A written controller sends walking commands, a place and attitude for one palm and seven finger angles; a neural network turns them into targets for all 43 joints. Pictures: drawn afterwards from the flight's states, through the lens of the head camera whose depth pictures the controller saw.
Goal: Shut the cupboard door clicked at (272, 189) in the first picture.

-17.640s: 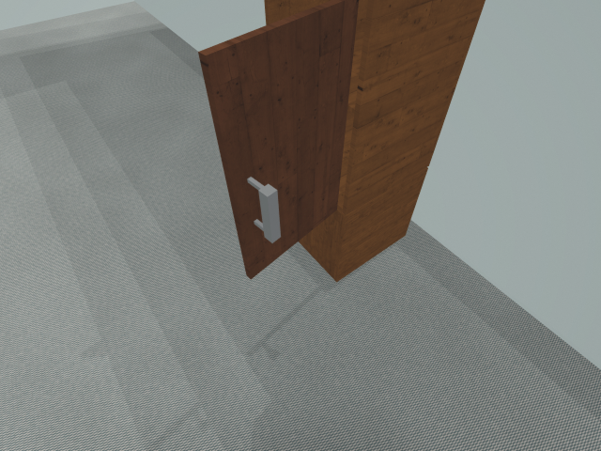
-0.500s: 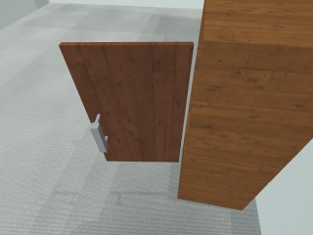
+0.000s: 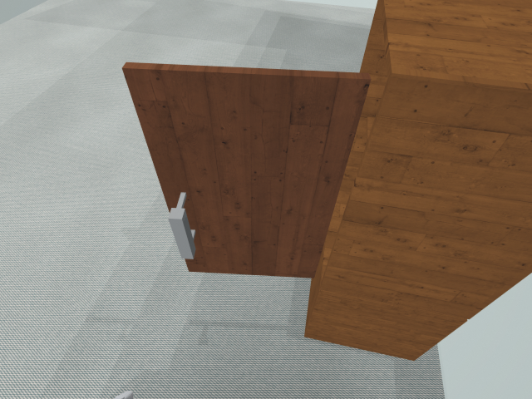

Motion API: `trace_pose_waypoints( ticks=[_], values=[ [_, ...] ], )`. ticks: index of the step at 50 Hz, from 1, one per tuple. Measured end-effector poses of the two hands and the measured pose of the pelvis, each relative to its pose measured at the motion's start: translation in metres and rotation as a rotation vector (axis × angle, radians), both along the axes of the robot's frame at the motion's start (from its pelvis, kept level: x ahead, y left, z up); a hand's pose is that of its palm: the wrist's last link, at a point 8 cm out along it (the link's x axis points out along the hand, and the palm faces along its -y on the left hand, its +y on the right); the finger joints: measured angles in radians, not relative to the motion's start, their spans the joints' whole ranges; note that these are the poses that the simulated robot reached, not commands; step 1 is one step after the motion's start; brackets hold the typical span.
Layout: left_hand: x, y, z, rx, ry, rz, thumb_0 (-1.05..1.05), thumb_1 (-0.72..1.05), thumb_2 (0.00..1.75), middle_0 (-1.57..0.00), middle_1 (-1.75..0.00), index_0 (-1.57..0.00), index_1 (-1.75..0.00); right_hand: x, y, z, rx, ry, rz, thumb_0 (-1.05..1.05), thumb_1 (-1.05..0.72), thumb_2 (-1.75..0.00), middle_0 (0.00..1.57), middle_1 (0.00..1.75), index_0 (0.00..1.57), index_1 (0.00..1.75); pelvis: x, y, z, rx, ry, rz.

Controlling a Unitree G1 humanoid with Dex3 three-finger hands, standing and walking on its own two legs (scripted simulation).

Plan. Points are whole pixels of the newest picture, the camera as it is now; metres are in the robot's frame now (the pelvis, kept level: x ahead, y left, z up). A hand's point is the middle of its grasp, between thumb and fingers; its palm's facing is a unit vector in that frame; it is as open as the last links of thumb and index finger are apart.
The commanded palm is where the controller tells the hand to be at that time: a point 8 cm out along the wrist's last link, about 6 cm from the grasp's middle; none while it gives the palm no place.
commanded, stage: raise the hand and make a fist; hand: left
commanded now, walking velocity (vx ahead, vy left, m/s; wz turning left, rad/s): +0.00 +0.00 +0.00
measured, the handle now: (185, 226) +0.45 +0.21 -0.08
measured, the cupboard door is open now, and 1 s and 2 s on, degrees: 99 99 99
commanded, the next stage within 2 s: bring the fist close to the handle in 1.82 s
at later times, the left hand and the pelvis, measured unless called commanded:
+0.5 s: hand out of the picture +0.12 +0.16 -0.06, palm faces +0.13 -0.99 -0.07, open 5.3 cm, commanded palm +0.10 +0.21 -0.07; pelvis -0.05 -0.04 -0.13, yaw +3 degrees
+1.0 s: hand out of the picture +0.14 +0.16 -0.09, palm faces -0.07 -1.00 +0.00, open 3.3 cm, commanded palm +0.12 +0.22 -0.07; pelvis -0.06 -0.02 -0.12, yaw +1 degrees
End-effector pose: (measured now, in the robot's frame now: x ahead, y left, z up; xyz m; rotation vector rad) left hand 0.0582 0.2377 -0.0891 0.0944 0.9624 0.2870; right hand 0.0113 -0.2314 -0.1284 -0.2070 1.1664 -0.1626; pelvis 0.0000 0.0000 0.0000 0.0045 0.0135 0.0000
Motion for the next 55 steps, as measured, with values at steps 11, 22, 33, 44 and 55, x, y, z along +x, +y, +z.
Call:
trace_pose_waypoints(
  ticks=[11,22,33,44,55],
  values=[
    [0.105,-0.046,0.068,-0.172,-0.941,-0.226,0.01,0.93,0.9,-0.32,-0.44,-0.32,-0.44,0.151,-0.041,0.044,-0.084,-0.601,0.142,0.02,-0.92,-0.9,0.2,0.3,0.2,0.3,-0.013,-0.011,-0.045,0.009,0.177,0.002],
    [0.014,-0.013,0.013,0.056,-0.889,-0.141,0.02,0.9,0.9,-0.52,-0.65,-0.53,-0.65,0.22,-0.002,-0.026,0.014,-0.704,0.359,0.01,-0.91,-0.9,0.19,0.3,0.2,0.3,-0.042,-0.033,-0.123,-0.039,0.304,0.048],
    [0.087,-0.052,0.011,-0.193,-0.797,-0.395,0.01,0.91,0.9,-0.71,-0.87,-0.72,-0.87,0.119,-0.005,-0.081,0.116,-0.44,0.119,0.01,-0.9,-0.9,0.2,0.3,0.21,0.3,-0.055,-0.041,-0.121,-0.028,0.311,0.035],
    [0.051,-0.012,0.03,-0.004,-0.934,-0.23,0.02,0.91,0.9,-0.91,-1.09,-0.92,-1.09,0.081,-0.06,-0.062,-0.076,-0.398,0.09,0.02,-0.91,-0.9,0.2,0.3,0.2,0.3,-0.058,-0.031,-0.115,-0.039,0.306,0.037],
    [0.069,-0.007,0.023,-0.08,-0.953,-0.273,0.02,0.9,0.9,-1.12,-1.31,-1.13,-1.31,0.12,-0.017,-0.042,-0.049,-0.543,0.139,0.01,-0.91,-0.9,0.2,0.3,0.2,0.3,-0.061,-0.014,-0.118,-0.058,0.297,0.026]
  ],
)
